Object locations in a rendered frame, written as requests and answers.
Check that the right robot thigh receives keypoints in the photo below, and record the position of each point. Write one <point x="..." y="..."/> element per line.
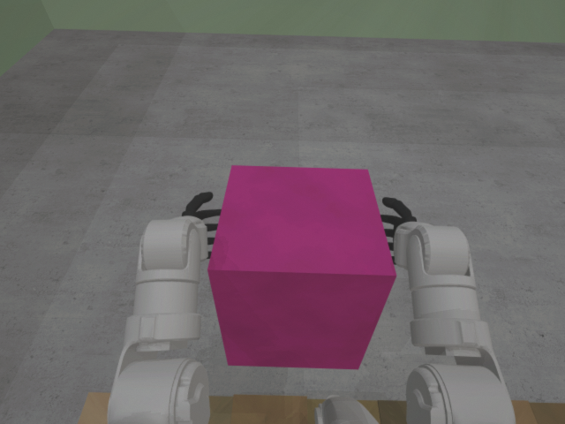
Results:
<point x="342" y="410"/>

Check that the left robot upper arm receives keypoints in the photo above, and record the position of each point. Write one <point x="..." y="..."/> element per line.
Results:
<point x="163" y="391"/>

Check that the robot right hand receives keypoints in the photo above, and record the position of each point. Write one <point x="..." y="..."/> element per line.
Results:
<point x="402" y="211"/>

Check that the right robot upper arm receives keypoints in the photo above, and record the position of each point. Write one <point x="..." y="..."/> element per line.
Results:
<point x="456" y="394"/>

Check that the robot left hand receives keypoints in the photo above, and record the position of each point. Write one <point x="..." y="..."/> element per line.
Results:
<point x="194" y="205"/>

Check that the robot left forearm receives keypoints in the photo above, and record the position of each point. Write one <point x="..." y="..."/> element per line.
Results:
<point x="166" y="295"/>

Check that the robot right forearm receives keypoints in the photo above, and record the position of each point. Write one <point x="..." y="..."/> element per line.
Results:
<point x="445" y="305"/>

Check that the carton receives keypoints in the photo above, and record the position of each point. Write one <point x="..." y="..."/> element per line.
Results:
<point x="300" y="268"/>

